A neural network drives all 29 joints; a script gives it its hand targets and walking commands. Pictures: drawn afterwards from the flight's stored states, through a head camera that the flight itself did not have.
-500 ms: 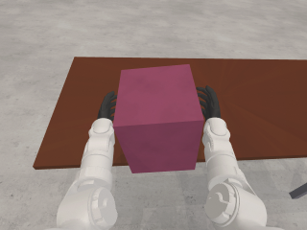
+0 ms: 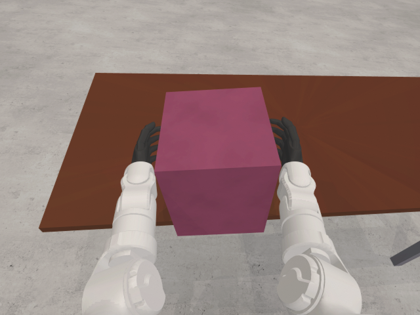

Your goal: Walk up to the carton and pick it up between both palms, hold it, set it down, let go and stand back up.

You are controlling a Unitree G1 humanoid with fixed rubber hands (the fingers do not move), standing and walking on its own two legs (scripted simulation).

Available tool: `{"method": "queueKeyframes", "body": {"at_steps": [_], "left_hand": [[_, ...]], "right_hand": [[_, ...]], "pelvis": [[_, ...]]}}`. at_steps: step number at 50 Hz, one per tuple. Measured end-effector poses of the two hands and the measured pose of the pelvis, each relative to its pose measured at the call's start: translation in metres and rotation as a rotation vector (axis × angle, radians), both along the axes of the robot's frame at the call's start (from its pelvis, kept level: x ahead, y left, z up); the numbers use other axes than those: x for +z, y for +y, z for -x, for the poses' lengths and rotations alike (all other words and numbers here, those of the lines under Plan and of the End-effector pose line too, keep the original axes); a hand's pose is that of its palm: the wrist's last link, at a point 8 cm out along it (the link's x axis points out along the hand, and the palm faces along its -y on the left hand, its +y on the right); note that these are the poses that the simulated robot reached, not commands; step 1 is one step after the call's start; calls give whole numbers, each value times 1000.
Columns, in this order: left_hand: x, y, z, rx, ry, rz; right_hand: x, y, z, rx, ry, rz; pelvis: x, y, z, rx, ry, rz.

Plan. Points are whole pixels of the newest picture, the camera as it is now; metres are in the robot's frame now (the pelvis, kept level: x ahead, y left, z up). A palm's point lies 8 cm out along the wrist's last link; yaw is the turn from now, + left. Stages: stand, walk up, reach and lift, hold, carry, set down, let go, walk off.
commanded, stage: set down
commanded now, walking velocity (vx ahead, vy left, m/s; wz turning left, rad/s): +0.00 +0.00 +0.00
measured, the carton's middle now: (217, 165) +0.42 +0.00 +0.03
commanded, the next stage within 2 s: none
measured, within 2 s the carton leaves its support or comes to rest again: rests again in 0.88 s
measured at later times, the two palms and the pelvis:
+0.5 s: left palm (145, 162) +0.39 +0.15 +0.07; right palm (291, 160) +0.40 -0.14 +0.09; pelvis +0.00 +0.00 +0.00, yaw +0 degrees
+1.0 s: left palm (136, 157) +0.42 +0.18 +0.05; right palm (281, 161) +0.43 -0.13 +0.05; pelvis +0.00 +0.01 -0.01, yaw -1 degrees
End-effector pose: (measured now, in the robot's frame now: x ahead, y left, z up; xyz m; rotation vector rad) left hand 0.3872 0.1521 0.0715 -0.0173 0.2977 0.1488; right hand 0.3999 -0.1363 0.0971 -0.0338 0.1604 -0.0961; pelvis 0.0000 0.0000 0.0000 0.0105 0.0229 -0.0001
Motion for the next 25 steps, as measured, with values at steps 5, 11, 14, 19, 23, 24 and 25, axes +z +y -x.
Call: {"method": "queueKeyframes", "body": {"at_steps": [5, 11, 14, 19, 23, 24, 25], "left_hand": [[-1, -1, 0, 0, -7, 1], [-1, -1, -1, 0, -14, 2], [-2, -1, -1, 0, -17, 3], [-2, -2, -1, 0, -23, 4], [-3, -2, -1, -2, -27, 5], [-3, -2, -2, -2, -28, 5], [-3, -2, -2, -3, -29, 5]], "right_hand": [[-1, -1, 0, -1, 0, 4], [-1, -1, 1, -2, 0, 8], [-1, -1, 1, -2, 0, 10], [-1, -2, 1, -3, 0, 13], [-2, -2, 1, -5, 1, 14], [-2, -2, 2, -5, 1, 14], [-3, -3, 2, -6, 2, 15]], "pelvis": [[0, 0, 0, -1, 1, -1], [0, -1, 0, -2, 2, -1], [0, -1, 0, -2, 4, -1], [0, -1, 0, -2, 6, -1], [0, -1, 0, -2, 9, -1], [0, -1, 0, -2, 10, -1], [0, -1, 0, -2, 10, -1]]}}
